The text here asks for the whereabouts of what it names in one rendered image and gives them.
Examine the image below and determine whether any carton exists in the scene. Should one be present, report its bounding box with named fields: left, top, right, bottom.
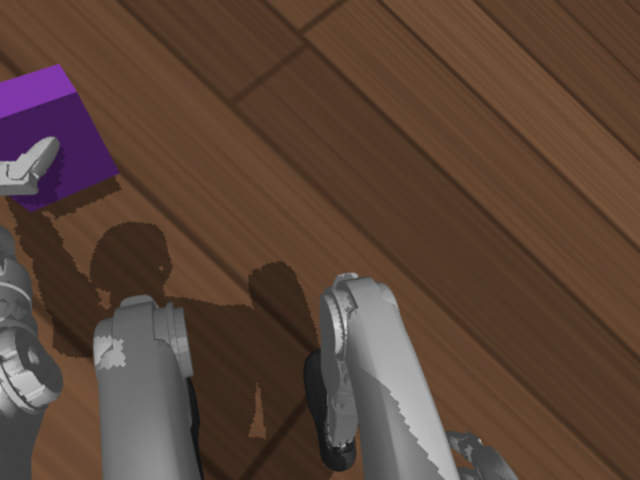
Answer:
left=0, top=64, right=120, bottom=212

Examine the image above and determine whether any right robot hand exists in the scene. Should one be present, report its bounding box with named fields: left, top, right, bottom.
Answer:
left=445, top=431, right=519, bottom=480

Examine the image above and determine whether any left robot hand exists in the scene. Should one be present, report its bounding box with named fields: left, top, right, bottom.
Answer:
left=0, top=136, right=60, bottom=196

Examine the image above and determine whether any right robot foot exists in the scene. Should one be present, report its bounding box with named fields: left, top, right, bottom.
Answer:
left=303, top=349, right=356, bottom=472

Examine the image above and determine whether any left robot foot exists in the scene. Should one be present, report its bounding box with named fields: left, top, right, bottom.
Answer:
left=186, top=377, right=204, bottom=480

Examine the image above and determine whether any left robot arm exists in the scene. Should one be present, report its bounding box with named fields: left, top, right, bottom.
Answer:
left=0, top=225, right=63, bottom=480

